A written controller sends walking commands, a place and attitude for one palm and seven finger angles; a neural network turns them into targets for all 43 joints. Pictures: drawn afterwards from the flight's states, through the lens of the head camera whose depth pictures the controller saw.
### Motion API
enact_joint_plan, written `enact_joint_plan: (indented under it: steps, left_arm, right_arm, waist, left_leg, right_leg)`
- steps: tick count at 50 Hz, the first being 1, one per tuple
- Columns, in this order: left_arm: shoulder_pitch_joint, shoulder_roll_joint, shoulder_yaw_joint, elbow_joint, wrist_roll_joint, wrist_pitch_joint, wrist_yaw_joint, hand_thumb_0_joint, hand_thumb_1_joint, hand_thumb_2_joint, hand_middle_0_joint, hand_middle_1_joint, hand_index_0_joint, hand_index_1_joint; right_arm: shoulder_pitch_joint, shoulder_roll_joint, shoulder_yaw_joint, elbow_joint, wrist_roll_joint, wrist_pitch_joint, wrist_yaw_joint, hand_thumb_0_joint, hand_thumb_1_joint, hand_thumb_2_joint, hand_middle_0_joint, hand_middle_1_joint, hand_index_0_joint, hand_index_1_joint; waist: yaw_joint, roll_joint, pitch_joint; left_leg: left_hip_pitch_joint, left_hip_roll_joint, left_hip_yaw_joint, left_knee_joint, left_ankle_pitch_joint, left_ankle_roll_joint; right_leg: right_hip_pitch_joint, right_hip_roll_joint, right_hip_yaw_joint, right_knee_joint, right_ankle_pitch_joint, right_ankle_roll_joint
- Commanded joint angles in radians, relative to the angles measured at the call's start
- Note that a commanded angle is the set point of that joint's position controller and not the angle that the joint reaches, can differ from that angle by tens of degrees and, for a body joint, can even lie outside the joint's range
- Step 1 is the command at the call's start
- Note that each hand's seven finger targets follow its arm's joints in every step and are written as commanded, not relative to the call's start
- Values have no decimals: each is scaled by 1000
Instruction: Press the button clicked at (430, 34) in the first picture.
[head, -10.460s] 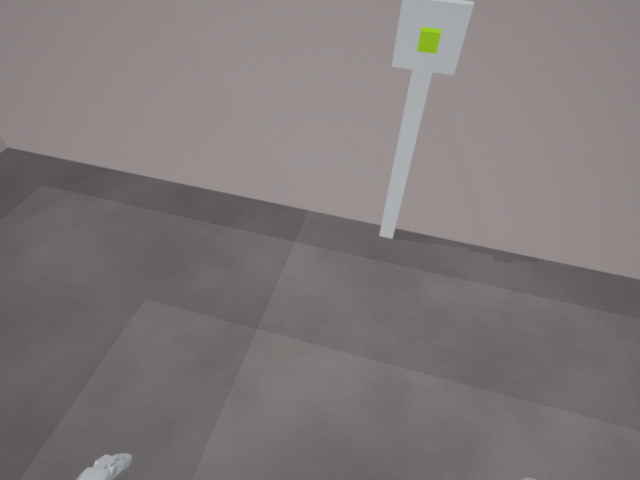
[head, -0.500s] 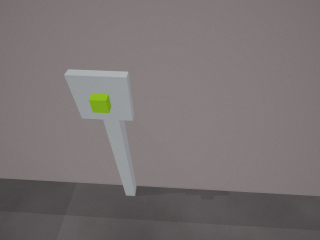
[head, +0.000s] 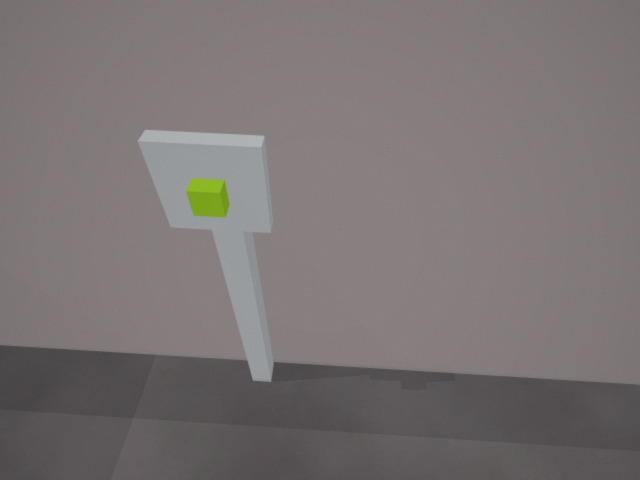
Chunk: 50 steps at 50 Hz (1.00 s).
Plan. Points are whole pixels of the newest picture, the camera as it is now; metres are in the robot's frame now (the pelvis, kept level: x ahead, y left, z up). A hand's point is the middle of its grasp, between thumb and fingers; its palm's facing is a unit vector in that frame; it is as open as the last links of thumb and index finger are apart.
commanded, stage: raise the hand and make a fist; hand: left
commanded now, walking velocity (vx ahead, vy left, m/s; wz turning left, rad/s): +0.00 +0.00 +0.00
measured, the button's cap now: (209, 196) +0.50 +0.21 +0.06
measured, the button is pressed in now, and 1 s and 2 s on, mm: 0 0 0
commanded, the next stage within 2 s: none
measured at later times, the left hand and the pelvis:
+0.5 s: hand (166, 477) +0.14 +0.20 -0.07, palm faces +0.01 -1.00 +0.00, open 5.4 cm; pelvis -0.01 +0.00 -0.08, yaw +1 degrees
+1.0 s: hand (146, 431) +0.17 +0.22 -0.01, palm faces +0.06 -1.00 -0.07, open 3.0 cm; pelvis -0.01 +0.00 -0.07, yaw +1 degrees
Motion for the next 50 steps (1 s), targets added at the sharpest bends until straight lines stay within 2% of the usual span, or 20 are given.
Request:
enact_joint_plan:
  steps: [1,3,4,5,6,7,8,9,10,13,16,19,21,23,30,32,35,40,47,50]
  left_arm:
    - [-24,171,40,-45,-4,-24,14,0,900,900,-200,-300,-200,-300]
    - [-14,168,39,-37,-4,-25,15,0,900,900,-200,-300,-200,-300]
    - [110,29,22,-17,5,-39,62,0,900,900,-200,-300,-200,-300]
    - [-604,428,409,-1353,-164,-241,52,0,900,900,-228,-330,-228,-330]
    - [-96,306,311,-1156,-116,-221,43,0,900,900,-255,-360,-255,-360]
    - [-52,236,271,-1077,-160,-206,80,0,900,900,-282,-390,-282,-390]
    - [187,-29,141,-900,-180,-153,59,0,900,900,-310,-420,-310,-420]
    - [16,9,174,-1059,-214,-188,42,0,900,900,-337,-450,-337,-450]
    - [74,36,217,-989,-215,-230,20,0,900,900,-365,-480,-365,-480]
    - [312,-66,223,-734,-249,-393,-111,0,900,900,-447,-570,-447,-570]
    - [453,-80,226,-749,-303,-582,-300,0,900,900,-530,-660,-530,-660]
    - [405,75,344,-904,-339,-681,-456,0,900,900,-613,-750,-613,-750]
    - [364,111,391,-1074,-370,-669,-468,0,900,900,-668,-810,-668,-810]
    - [294,101,390,-1232,-403,-654,-433,0,900,900,-723,-870,-723,-870]
    - [198,45,247,-1378,-332,-588,-355,0,900,900,-915,-1080,-915,-1080]
    - [232,41,231,-1304,-329,-525,-393,0,900,900,-970,-1140,-970,-1140]
    - [315,85,285,-1282,-342,-412,-423,0,900,900,-1053,-1230,-1053,-1230]
    - [385,101,400,-1360,-389,-334,-343,0,900,900,-1190,-1380,-1190,-1380]
    - [307,45,280,-1332,-340,-426,-276,0,900,900,-1300,-1500,-1300,-1500]
    - [295,74,271,-1337,-335,-431,-308,0,900,900,-1300,-1500,-1300,-1500]
  right_arm:
    - [-49,-176,-41,-48,0,-24,-17,0,-900,-900,200,300,200,300]
    - [-43,-173,-39,-40,1,-25,-18,0,-900,-900,200,300,200,300]
    - [-4,-71,-28,-87,11,-31,-21,0,-900,-900,200,300,200,300]
    - [23,-164,-79,-410,63,-141,-58,0,-900,-900,200,300,200,300]
    - [-55,-116,-39,-409,52,-229,-87,0,-900,-900,200,300,200,300]
    - [-49,-131,-40,-350,51,-244,-99,0,-900,-900,200,300,200,300]
    - [5,-51,-45,-341,66,-250,-89,0,-900,-900,200,300,200,300]
    - [-12,-93,-56,-428,61,-264,-81,0,-900,-900,200,300,200,300]
    - [-10,-107,-76,-433,51,-270,-83,0,-900,-900,200,300,200,300]
    - [-29,-90,-89,-478,34,-271,-63,0,-900,-900,200,300,200,300]
    - [-65,-80,-108,-552,29,-291,-24,0,-900,-900,200,300,200,300]
    - [-67,-85,-120,-630,38,-312,2,0,-900,-900,200,300,200,300]
    - [-72,-71,-115,-676,36,-308,-3,0,-900,-900,200,300,200,300]
    - [-64,-50,-106,-682,38,-299,-16,0,-900,-900,200,300,200,300]
    - [2,-47,-83,-644,33,-284,-70,0,-900,-900,200,300,200,300]
    - [5,-54,-80,-647,43,-279,-77,0,-900,-900,200,300,200,300]
    - [2,-55,-82,-676,57,-268,-83,0,-900,-900,200,300,200,300]
    - [-23,-17,-79,-715,59,-238,-87,0,-900,-900,200,300,200,300]
    - [0,-38,-67,-693,48,-240,-76,0,-900,-900,200,300,200,300]
    - [19,-55,-67,-699,55,-256,-80,0,-900,-900,200,300,200,300]
  waist:
    - [-2,-12,-38]
    - [-1,-12,-44]
    - [-1,56,-6]
    - [-85,158,-428]
    - [39,337,-349]
    - [0,286,-291]
    - [-30,192,-160]
    - [-54,125,-50]
    - [-58,29,-31]
    - [-5,-242,14]
    - [50,-226,-127]
    - [61,-36,-329]
    - [76,89,-427]
    - [57,134,-414]
    - [-59,109,-295]
    - [-63,52,-273]
    - [-16,45,-349]
    - [51,38,-417]
    - [-18,13,-233]
    - [-25,39,-267]
  left_leg:
    - [58,131,-151,-75,1,1]
    - [61,134,-149,-72,22,2]
    - [27,124,-71,95,34,-30]
    - [247,-20,-119,8,131,-25]
    - [304,27,-98,-3,175,-14]
    - [184,31,-104,-12,34,-51]
    - [144,46,-117,-31,-66,-32]
    - [36,34,-157,-13,-173,-26]
    - [-25,32,-154,34,-222,-23]
    - [-281,1,-131,221,-234,-35]
    - [-425,-5,-97,407,-185,-40]
    - [-448,-3,-86,524,-106,-36]
    - [-415,6,-84,549,-78,-24]
    - [-408,18,-100,554,-152,-17]
    - [-442,38,-151,600,-140,10]
    - [-475,36,-151,604,-156,14]
    - [-450,26,-137,567,-124,10]
    - [-391,21,-122,511,-28,-1]
    - [-419,31,-142,484,-152,-2]
    - [-405,27,-138,472,-198,2]
  right_leg:
    - [-71,-146,147,-113,8,-12]
    - [-59,-148,143,-112,32,-10]
    - [-87,-194,152,-96,191,29]
    - [-60,-55,40,28,230,-8]
    - [-133,-40,6,85,92,-26]
    - [-152,-34,-38,83,10,-20]
    - [-212,-23,-48,82,-7,-7]
    - [-264,-25,-46,79,-41,4]
    - [-329,-22,-48,86,-106,9]
    - [-521,-6,-65,221,-239,12]
    - [-579,-14,-18,375,-221,1]
    - [-555,-26,49,480,-118,-6]
    - [-570,-18,57,518,-93,-2]
    - [-605,-9,75,498,-186,3]
    - [-715,13,35,512,-130,5]
    - [-698,17,51,483,-147,12]
    - [-597,3,58,443,-112,18]
    - [-471,0,27,444,0,24]
    - [-598,14,3,424,-158,15]
    - [-597,5,26,393,-214,16]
